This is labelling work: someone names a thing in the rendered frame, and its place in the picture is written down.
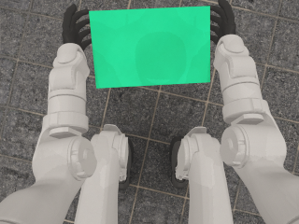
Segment carton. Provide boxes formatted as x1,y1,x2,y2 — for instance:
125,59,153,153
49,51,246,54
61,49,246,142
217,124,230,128
89,6,210,89

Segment robot left upper arm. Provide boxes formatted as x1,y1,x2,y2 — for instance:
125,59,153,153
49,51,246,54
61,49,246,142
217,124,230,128
0,135,97,224

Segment robot left forearm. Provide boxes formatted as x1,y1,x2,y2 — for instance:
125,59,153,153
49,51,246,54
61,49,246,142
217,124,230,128
32,43,90,173

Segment robot left foot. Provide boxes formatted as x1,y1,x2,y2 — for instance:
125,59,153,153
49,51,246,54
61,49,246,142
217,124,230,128
118,138,134,190

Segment robot right forearm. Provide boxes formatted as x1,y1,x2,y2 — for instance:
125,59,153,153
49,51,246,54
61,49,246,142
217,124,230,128
213,34,287,158

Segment robot right upper arm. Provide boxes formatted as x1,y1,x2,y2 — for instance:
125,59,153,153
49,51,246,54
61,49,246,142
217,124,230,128
219,124,299,224

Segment robot left hand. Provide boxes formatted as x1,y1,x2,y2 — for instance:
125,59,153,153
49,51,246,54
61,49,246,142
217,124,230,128
62,4,92,51

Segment robot right hand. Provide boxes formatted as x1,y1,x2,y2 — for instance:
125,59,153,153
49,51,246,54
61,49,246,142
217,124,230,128
207,0,236,46

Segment robot left shin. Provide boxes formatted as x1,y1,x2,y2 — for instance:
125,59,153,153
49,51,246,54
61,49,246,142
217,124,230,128
90,124,127,181

